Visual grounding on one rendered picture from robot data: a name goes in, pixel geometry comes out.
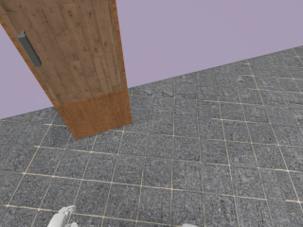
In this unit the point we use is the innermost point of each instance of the handle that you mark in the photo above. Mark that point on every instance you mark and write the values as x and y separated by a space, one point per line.
29 49

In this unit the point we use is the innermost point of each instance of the robot left hand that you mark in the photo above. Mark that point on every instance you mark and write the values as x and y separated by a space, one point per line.
59 219

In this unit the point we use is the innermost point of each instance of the cupboard door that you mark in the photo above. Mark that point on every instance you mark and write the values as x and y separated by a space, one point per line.
76 42

